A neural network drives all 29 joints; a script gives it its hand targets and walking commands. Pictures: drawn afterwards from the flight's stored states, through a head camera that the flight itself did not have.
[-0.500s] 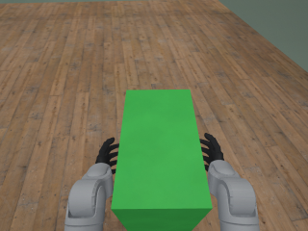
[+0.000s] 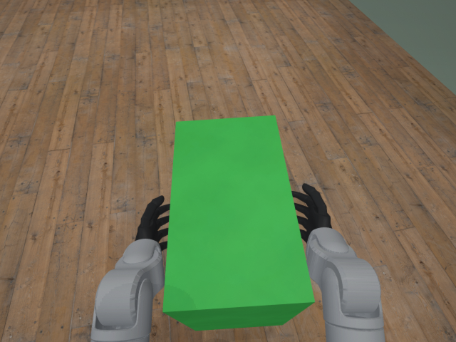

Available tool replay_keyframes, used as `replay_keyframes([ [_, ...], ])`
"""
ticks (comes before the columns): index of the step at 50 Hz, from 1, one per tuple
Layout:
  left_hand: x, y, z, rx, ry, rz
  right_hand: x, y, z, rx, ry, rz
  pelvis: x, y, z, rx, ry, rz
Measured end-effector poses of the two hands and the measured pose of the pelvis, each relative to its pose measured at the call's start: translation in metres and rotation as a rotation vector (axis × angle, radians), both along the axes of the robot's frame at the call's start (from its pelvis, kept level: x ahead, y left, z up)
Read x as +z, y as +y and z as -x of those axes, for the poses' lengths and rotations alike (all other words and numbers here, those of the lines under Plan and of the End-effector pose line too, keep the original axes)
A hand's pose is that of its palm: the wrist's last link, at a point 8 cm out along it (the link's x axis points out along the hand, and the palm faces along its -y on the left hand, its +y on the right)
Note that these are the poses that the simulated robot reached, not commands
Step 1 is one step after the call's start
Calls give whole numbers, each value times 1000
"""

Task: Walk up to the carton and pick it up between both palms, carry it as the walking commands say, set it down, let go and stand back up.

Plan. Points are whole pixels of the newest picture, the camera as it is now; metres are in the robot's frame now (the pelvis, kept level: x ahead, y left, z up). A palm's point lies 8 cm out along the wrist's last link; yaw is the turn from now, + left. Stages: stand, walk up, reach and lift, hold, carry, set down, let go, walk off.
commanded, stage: carry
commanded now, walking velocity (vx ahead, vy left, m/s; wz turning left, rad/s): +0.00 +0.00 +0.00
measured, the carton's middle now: (232, 230) +0.32 -0.01 +0.00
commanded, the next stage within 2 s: none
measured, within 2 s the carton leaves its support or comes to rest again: neither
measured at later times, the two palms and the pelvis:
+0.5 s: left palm (169, 195) +0.40 +0.11 +0.00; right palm (300, 195) +0.39 -0.15 +0.00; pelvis +0.12 +0.00 -0.02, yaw -3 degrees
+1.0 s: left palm (176, 183) +0.39 +0.10 +0.05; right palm (315, 176) +0.40 -0.17 +0.06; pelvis +0.13 -0.02 -0.02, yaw -2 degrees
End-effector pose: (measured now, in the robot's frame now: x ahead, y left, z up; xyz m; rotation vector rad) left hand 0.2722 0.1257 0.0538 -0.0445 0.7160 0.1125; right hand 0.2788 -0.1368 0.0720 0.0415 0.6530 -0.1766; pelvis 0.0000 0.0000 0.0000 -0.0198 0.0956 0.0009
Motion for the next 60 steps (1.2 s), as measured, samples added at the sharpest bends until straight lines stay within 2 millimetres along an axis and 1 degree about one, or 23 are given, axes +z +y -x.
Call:
replay_keyframes([
  [4, 16, -1, -22, 18, -2, -26, 10, -1, -28, 24, 0, -21, 7, -6, -31, 7, -3, -5],
  [5, 17, -1, -29, 27, -9, -28, 11, -1, -37, 39, -5, -12, 6, -8, -38, 3, -5, -19],
  [7, 13, -1, -44, 47, -18, -16, 9, 0, -55, 67, -15, 23, 2, -12, -51, -15, -9, -62],
  [9, 3, -1, -59, 54, -21, -5, 2, 0, -72, 72, -19, 32, -6, -13, -63, -14, -23, -76],
  [11, -8, 0, -74, 48, -29, -2, -7, 0, -87, 57, -29, 14, -19, -10, -76, -9, -38, -60],
  [14, -24, 1, -97, 31, -43, -2, -25, 2, -104, 34, -41, 3, -40, -4, -100, -12, -60, -33],
  [17, -48, -1, -114, 8, 28, -4, -49, -1, -115, 22, 31, 31, -43, -1, -111, -39, -62, -42],
  [19, -62, -5, -120, -20, 100, -22, -67, -5, -117, 6, 105, 26, -38, 0, -113, -42, -60, -33],
  [21, -68, -8, -122, -34, 147, -26, -77, -9, -114, -22, 150, -11, -34, 1, -115, -47, -57, -27],
  [23, -61, -11, -121, -44, 143, -35, -73, -11, -110, -49, 143, -45, -28, 2, -118, -35, -53, -2],
  [25, -55, -12, -125, -50, 132, -45, -69, -12, -111, -45, 134, -41, -22, 2, -124, -44, -33, 0],
  [28, -42, -13, -134, -39, 100, -27, -56, -14, -120, -46, 102, -39, -18, -1, -131, -45, -17, -12],
  [32, -22, -15, -148, -28, 18, -36, -36, -16, -137, -30, 21, -34, -17, -5, -136, -43, -8, -18],
  [36, -3, -17, -152, -13, -39, -34, -15, -17, -146, -11, -36, -26, -16, -11, -140, -39, -10, -20],
  [38, 1, -18, -152, -9, -44, -36, -9, -18, -147, -3, -41, -18, -16, -14, -141, -37, -16, -20],
  [41, 3, -21, -147, -10, -34, -40, -7, -21, -144, 4, -30, -12, -16, -18, -142, -37, -30, -19],
  [46, -3, -27, -133, -24, -1, -45, -9, -27, -131, 2, 2, -5, -16, -22, -136, -33, -57, -22],
  [50, -8, -31, -122, -37, 25, -60, -15, -30, -120, 2, 30, -2, -16, -24, -129, -32, -70, -20],
  [53, -13, -32, -118, -37, 39, -62, -21, -32, -115, 4, 45, -3, -16, -26, -121, -31, -82, -20],
  [60, -14, -35, -107, -24, 21, -47, -22, -35, -104, 4, 26, 2, -15, -31, -104, -22, -79, -12],
])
